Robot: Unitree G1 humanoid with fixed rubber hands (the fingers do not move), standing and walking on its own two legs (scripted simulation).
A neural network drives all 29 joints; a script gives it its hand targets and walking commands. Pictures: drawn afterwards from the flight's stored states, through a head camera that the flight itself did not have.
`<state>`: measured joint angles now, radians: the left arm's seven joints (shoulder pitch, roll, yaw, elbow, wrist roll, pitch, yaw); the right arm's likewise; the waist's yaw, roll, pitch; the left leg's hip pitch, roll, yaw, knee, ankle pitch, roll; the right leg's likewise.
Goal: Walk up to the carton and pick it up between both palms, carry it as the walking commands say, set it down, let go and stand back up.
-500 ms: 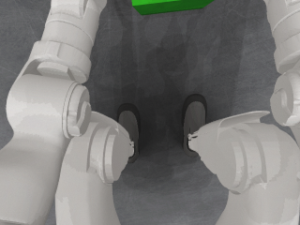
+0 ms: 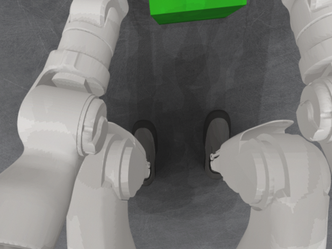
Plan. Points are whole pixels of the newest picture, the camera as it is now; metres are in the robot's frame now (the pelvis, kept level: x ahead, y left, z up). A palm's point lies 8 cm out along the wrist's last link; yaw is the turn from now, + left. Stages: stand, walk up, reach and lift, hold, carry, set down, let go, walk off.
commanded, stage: reach and lift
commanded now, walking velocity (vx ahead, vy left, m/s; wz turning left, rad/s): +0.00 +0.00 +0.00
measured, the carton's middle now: out of the picture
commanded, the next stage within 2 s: none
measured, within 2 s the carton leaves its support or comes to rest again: leaves its support in 1.22 s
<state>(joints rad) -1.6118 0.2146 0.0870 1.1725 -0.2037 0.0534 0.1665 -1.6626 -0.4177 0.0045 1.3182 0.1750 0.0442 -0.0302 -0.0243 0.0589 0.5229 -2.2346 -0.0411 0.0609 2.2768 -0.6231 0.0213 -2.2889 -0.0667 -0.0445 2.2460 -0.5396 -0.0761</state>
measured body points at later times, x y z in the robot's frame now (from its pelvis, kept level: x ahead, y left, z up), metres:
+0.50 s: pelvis +0.01 +0.00 -0.01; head +0.39 -0.04 +0.22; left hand +0.57 +0.08 -0.20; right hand +0.58 -0.18 -0.20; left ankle +0.10 +0.11 -0.32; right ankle +0.12 -0.11 -0.32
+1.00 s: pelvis +0.01 +0.00 -0.01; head +0.38 -0.04 +0.22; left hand +0.57 +0.08 -0.20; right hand +0.57 -0.18 -0.20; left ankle +0.10 +0.11 -0.32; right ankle +0.12 -0.11 -0.32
